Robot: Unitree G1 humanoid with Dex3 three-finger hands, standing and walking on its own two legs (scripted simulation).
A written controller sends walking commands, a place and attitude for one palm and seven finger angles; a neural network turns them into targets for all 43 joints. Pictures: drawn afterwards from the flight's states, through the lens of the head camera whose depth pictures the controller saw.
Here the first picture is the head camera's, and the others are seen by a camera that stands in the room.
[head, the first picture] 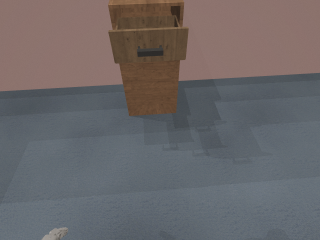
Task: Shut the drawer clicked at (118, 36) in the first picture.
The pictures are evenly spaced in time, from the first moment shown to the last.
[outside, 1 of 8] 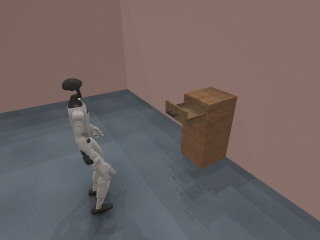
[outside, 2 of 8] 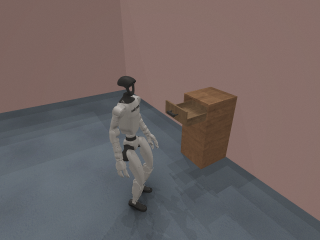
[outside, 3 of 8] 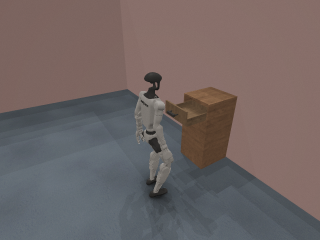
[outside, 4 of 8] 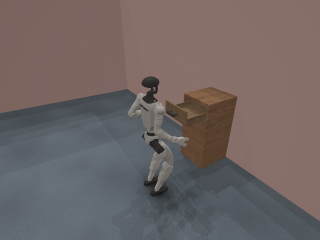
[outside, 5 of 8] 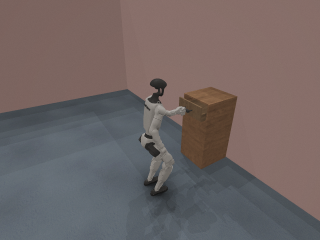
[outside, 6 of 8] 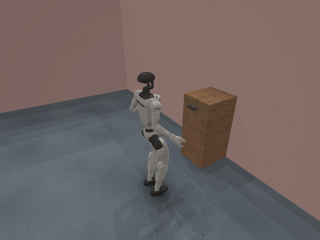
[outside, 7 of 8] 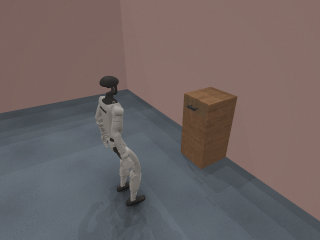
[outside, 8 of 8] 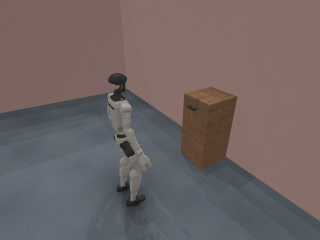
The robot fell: no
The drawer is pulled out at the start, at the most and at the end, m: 0.29 0.29 0.00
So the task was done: yes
